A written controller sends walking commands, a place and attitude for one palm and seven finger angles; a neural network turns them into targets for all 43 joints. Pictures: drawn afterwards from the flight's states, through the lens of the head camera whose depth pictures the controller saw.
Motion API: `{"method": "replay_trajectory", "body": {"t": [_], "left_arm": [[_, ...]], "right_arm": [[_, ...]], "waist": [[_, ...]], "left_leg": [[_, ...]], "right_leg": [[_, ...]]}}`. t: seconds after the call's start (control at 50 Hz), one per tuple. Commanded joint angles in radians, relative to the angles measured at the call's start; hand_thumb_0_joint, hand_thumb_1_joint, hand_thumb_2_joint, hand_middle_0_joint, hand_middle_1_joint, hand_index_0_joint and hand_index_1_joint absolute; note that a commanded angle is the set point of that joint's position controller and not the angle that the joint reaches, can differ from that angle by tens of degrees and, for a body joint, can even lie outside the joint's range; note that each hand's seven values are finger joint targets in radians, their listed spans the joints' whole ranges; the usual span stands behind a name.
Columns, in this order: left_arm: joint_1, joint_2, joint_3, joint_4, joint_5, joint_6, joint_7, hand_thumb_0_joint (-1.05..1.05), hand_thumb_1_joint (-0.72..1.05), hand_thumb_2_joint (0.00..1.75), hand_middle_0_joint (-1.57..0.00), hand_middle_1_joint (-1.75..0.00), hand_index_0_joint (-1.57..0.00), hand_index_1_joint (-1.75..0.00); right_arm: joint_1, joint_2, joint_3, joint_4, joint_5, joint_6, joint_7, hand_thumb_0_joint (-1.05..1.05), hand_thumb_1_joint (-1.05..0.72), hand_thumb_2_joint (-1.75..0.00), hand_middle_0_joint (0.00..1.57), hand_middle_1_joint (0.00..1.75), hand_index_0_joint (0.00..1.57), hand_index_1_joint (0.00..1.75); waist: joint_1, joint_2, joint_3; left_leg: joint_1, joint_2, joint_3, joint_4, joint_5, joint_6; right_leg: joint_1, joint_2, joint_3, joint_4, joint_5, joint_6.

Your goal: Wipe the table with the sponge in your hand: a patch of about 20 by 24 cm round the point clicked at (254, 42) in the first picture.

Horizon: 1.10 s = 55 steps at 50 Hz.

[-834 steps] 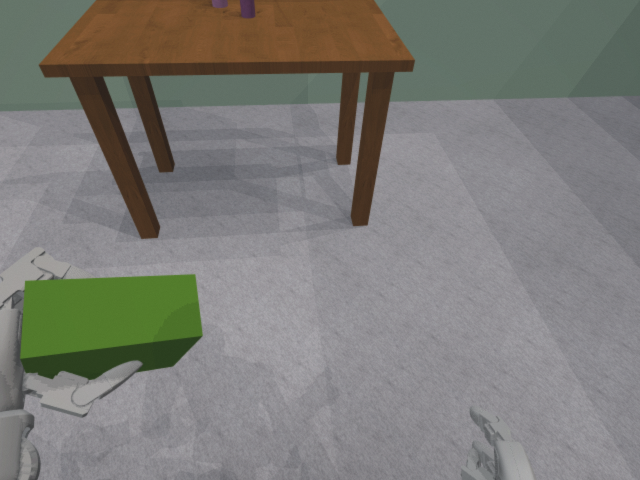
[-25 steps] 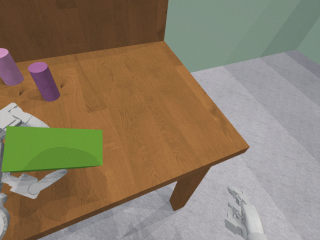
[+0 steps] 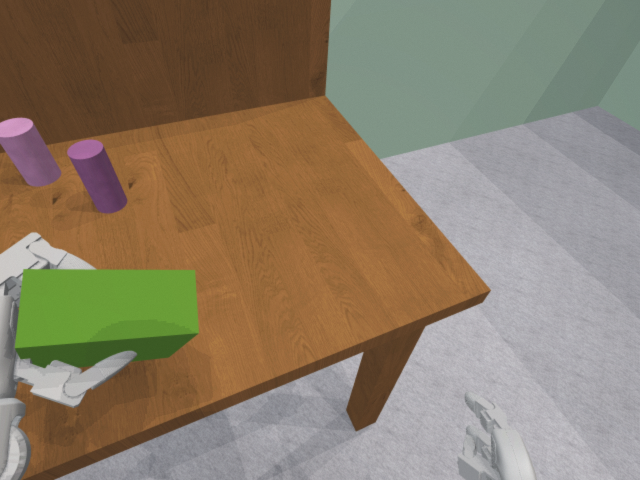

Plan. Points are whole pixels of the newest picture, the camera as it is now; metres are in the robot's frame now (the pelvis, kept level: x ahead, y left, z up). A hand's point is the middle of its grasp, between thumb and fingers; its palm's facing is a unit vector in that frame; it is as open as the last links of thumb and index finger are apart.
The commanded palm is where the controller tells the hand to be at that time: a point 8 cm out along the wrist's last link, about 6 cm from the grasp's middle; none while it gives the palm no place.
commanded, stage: come to a stop and stand still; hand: left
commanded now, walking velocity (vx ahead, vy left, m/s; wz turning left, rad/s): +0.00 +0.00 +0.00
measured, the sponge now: (136, 320) +0.23 +0.21 +0.13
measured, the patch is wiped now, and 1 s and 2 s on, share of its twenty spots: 0.00 0.00 0.00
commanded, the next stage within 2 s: look again from close up in 1.02 s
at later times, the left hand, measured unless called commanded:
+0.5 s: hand (111, 328) +0.22 +0.22 +0.14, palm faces +0.22 -0.87 -0.45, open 10.1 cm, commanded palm +0.17 +0.28 +0.17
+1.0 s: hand (76, 319) +0.23 +0.26 +0.14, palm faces +0.35 -0.85 -0.39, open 10.1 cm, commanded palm +0.17 +0.28 +0.17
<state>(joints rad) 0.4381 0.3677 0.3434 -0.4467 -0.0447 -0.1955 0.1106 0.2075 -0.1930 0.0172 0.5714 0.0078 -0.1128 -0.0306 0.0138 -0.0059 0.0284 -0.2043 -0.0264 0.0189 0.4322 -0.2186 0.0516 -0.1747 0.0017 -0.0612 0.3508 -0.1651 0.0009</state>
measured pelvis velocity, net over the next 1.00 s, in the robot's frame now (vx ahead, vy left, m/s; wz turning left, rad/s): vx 0.00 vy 0.00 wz -0.01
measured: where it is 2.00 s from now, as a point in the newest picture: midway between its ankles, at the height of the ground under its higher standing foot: outside the picture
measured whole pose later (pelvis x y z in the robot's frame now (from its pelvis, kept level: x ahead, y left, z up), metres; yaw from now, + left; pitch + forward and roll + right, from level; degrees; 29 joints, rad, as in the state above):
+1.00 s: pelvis +0.00 +0.00 +0.00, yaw -1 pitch +0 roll -1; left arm 0.41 0.38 0.35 -0.40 -0.04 -0.18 0.07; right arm 0.17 -0.19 0.04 0.55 0.01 -0.11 -0.03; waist 0.03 -0.03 0.04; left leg -0.21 -0.03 0.04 0.44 -0.23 0.06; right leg -0.19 -0.01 -0.04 0.39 -0.19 0.01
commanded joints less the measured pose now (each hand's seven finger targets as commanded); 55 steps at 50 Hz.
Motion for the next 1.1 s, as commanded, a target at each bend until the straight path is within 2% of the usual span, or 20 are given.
{"method": "replay_trajectory", "body": {"t": [0.0, 0.02, 0.16, 0.18, 0.2, 0.22, 0.26, 0.3, 0.36, 0.44, 0.5, 0.52, 0.56, 0.6, 0.62, 0.72, 0.78, 0.9, 0.92, 1.08], "left_arm": [[-0.068, 0.161, 0.11, -0.195, -0.01, -0.053, 0.015, 0.0, 0.1, 1.3, -1.2, -1.6, -1.2, -1.6], [-0.071, 0.121, 0.067, -0.187, -0.014, -0.055, 0.009, 0.0, 0.1, 1.3, -1.2, -1.6, -1.2, -1.6], [-0.108, 0.171, 0.101, -0.274, -0.008, -0.06, 0.02, 0.0, 0.1, 1.3, -1.2, -1.6, -1.2, -1.6], [-1.101, 0.986, 0.682, -0.505, 0.158, -0.169, 0.02, 0.0, 0.1, 1.3, -1.2, -1.6, -1.2, -1.6], [-0.776, 0.545, 0.408, -0.056, 0.064, -0.11, 0.01, 0.0, 0.1, 1.3, -1.2, -1.6, -1.2, -1.6], [-0.574, 0.38, 0.283, -0.13, 0.041, -0.105, -0.001, 0.0, 0.1, 1.3, -1.2, -1.6, -1.2, -1.6], [-0.349, 0.246, 0.171, -0.033, 0.01, -0.105, -0.029, 0.0, 0.1, 1.3, -1.2, -1.6, -1.2, -1.6], [-0.069, 0.078, 0.066, -0.056, -0.021, -0.095, -0.051, 0.0, 0.1, 1.3, -1.2, -1.6, -1.2, -1.6], [0.008, 0.118, 0.06, -0.23, -0.011, -0.085, -0.052, 0.0, 0.1, 1.3, -1.2, -1.6, -1.2, -1.6], [-0.024, 0.241, 0.211, -0.191, -0.008, -0.072, -0.015, 0.0, 0.1, 1.3, -1.2, -1.6, -1.2, -1.6], [-0.145, 0.313, 0.275, -0.233, -0.007, -0.087, -0.005, 0.0, 0.1, 1.3, -1.2, -1.6, -1.2, -1.6], [-0.164, 0.238, 0.205, -0.217, -0.015, -0.091, -0.011, 0.0, 0.1, 1.3, -1.2, -1.6, -1.2, -1.6], [-0.226, 0.267, 0.2, -0.262, -0.008, -0.098, -0.013, 0.0, 0.1, 1.3, -1.2, -1.6, -1.2, -1.6], [-0.231, 0.248, 0.177, -0.293, 0.0, -0.097, -0.013, 0.0, 0.1, 1.3, -1.2, -1.6, -1.2, -1.6], [-0.221, 0.188, 0.123, -0.286, -0.003, -0.102, -0.017, 0.0, 0.1, 1.3, -1.2, -1.6, -1.2, -1.6], [-0.08, 0.108, 0.065, -0.2, -0.001, -0.081, -0.015, 0.0, 0.1, 1.3, -1.2, -1.6, -1.2, -1.6], [-0.072, 0.154, 0.111, -0.152, -0.005, -0.069, -0.014, 0.0, 0.1, 1.3, -1.2, -1.6, -1.2, -1.6], [-0.139, 0.209, 0.154, -0.198, -0.009, -0.07, -0.014, 0.0, 0.1, 1.3, -1.2, -1.6, -1.2, -1.6], [-0.132, 0.166, 0.11, -0.193, -0.014, -0.074, -0.02, 0.0, 0.1, 1.3, -1.2, -1.6, -1.2, -1.6], [-0.144, 0.18, 0.101, -0.278, -0.005, -0.076, -0.009, 0.0, 0.1, 1.3, -1.2, -1.6, -1.2, -1.6]], "right_arm": [[-0.112, -0.14, -0.054, -0.153, 0.012, -0.052, -0.014, 0.0, -0.9, -0.9, 0.2, 0.3, 0.2, 0.3], [-0.102, -0.137, -0.049, -0.153, 0.006, -0.049, -0.014, 0.0, -0.9, -0.9, 0.2, 0.3, 0.2, 0.3], [-0.104, -0.143, -0.059, -0.15, 0.007, -0.065, -0.017, 0.0, -0.9, -0.9, 0.2, 0.3, 0.2, 0.3], [0.05, -0.149, -0.04, -0.12, -0.043, -0.097, -0.01, 0.0, -0.9, -0.9, 0.2, 0.3, 0.2, 0.3], [-0.067, -0.109, -0.056, -0.041, 0.012, -0.066, -0.008, 0.0, -0.9, -0.9, 0.2, 0.3, 0.2, 0.3], [-0.081, -0.112, -0.063, -0.095, -0.01, -0.059, 0.011, 0.0, -0.9, -0.9, 0.2, 0.3, 0.2, 0.3], [-0.046, -0.135, -0.073, -0.118, 0.007, -0.08, 0.023, 0.0, -0.9, -0.9, 0.2, 0.3, 0.2, 0.3], [-0.055, -0.126, -0.076, -0.128, 0.025, -0.081, 0.057, 0.0, -0.9, -0.9, 0.2, 0.3, 0.2, 0.3], [-0.087, -0.134, -0.063, -0.157, 0.026, -0.068, 0.066, 0.0, -0.9, -0.9, 0.2, 0.3, 0.2, 0.3], [-0.11, -0.131, -0.054, -0.169, 0.019, -0.054, 0.023, 0.0, -0.9, -0.9, 0.2, 0.3, 0.2, 0.3], [-0.127, -0.132, -0.041, -0.168, 0.016, -0.052, -0.004, 0.0, -0.9, -0.9, 0.2, 0.3, 0.2, 0.3], [-0.118, -0.12, -0.037, -0.169, 0.014, -0.05, -0.009, 0.0, -0.9, -0.9, 0.2, 0.3, 0.2, 0.3], [-0.105, -0.12, -0.036, -0.167, 0.013, -0.066, -0.009, 0.0, -0.9, -0.9, 0.2, 0.3, 0.2, 0.3], [-0.124, -0.114, -0.03, -0.159, 0.013, -0.085, -0.002, 0.0, -0.9, -0.9, 0.2, 0.3, 0.2, 0.3], [-0.103, -0.116, -0.027, -0.153, 0.007, -0.088, 0.0, 0.0, -0.9, -0.9, 0.2, 0.3, 0.2, 0.3], [-0.085, -0.125, -0.032, -0.134, 0.004, -0.088, 0.015, 0.0, -0.9, -0.9, 0.2, 0.3, 0.2, 0.3], [-0.096, -0.13, -0.038, -0.141, 0.007, -0.067, 0.007, 0.0, -0.9, -0.9, 0.2, 0.3, 0.2, 0.3], [-0.138, -0.125, -0.029, -0.164, 0.013, -0.048, -0.007, 0.0, -0.9, -0.9, 0.2, 0.3, 0.2, 0.3], [-0.124, -0.12, -0.024, -0.166, 0.006, -0.044, -0.009, 0.0, -0.9, -0.9, 0.2, 0.3, 0.2, 0.3], [-0.102, -0.131, -0.035, -0.163, 0.004, -0.07, -0.003, 0.0, -0.9, -0.9, 0.2, 0.3, 0.2, 0.3]], "waist": [[-0.002, 0.034, -0.115], [-0.002, 0.03, -0.1], [0.001, 0.072, -0.135], [0.011, -0.031, 0.034], [-0.004, 0.224, -0.086], [0.016, 0.21, -0.087], [0.023, 0.199, -0.21], [0.027, 0.162, -0.237], [0.025, 0.011, -0.156], [0.022, -0.123, -0.13], [0.01, -0.013, -0.118], [0.008, 0.03, -0.112], [0.012, 0.165, -0.13], [0.015, 0.193, -0.155], [0.014, 0.17, -0.152], [0.014, 0.061, -0.153], [0.014, 0.003, -0.119], [0.01, 0.062, -0.127], [0.011, 0.055, -0.126], [0.01, 0.099, -0.159]], "left_leg": [[-0.04, 0.101, -0.111, -0.114, 0.015, -0.032], [-0.057, 0.098, -0.114, -0.119, 0.002, -0.027], [-0.036, 0.092, -0.11, -0.081, 0.041, -0.023], [-0.171, 0.107, -0.052, 0.046, 0.121, -0.018], [-0.015, 0.154, -0.104, 0.04, 0.121, -0.028], [-0.012, 0.126, -0.12, -0.036, 0.128, -0.045], [0.021, 0.088, -0.067, -0.002, 0.106, -0.032], [0.068, 0.093, -0.072, -0.02, 0.096, -0.021], [-0.041, 0.116, -0.077, -0.06, 0.044, -0.02], [-0.039, 0.111, -0.08, -0.073, 0.035, -0.03], [-0.028, 0.111, -0.093, -0.087, 0.042, -0.028], [-0.045, 0.115, -0.098, -0.088, 0.036, -0.02], [-0.043, 0.108, -0.085, -0.07, 0.061, -0.019], [0.014, 0.096, -0.072, -0.044, 0.109, -0.024], [0.009, 0.099, -0.077, -0.039, 0.121, -0.023], [0.027, 0.098, -0.081, -0.041, 0.164, -0.036], [-0.008, 0.104, -0.086, -0.058, 0.138, -0.042], [0.01, 0.102, -0.087, -0.09, 0.134, -0.046], [-0.009, 0.103, -0.093, -0.094, 0.128, -0.038], [0.005, 0.101, -0.1, -0.08, 0.143, -0.044]], "right_leg": [[0.074, -0.063, 0.087, -0.037, 0.037, -0.018], [0.072, -0.061, 0.081, -0.046, 0.017, -0.018], [0.093, -0.08, 0.103, -0.031, 0.064, -0.027], [-0.094, -0.091, 0.118, -0.078, 0.094, 0.025], [-0.136, -0.173, 0.076, 0.066, -0.031, -0.078], [-0.038, -0.096, 0.064, 0.114, 0.026, -0.072], [0.027, -0.085, 0.121, 0.081, 0.079, -0.051], [0.017, -0.075, 0.11, 0.089, 0.073, -0.033], [0.06, -0.067, 0.073, 0.068, 0.054, -0.019], [0.033, -0.066, 0.067, 0.056, 0.017, -0.016], [0.019, -0.063, 0.096, 0.079, 0.021, -0.02], [0.032, -0.069, 0.085, 0.077, 0.031, -0.022], [0.068, -0.073, 0.1, 0.083, 0.084, -0.029], [0.053, -0.07, 0.108, 0.074, 0.116, -0.035], [0.058, -0.073, 0.089, 0.059, 0.124, -0.036], [0.046, -0.067, 0.08, 0.033, 0.146, -0.032], [0.044, -0.073, 0.088, 0.016, 0.136, -0.026], [0.044, -0.06, 0.077, 0.024, 0.118, -0.023], [0.056, -0.06, 0.061, 0.014, 0.119, -0.021], [0.096, -0.064, 0.075, 0.021, 0.153, -0.029]]}}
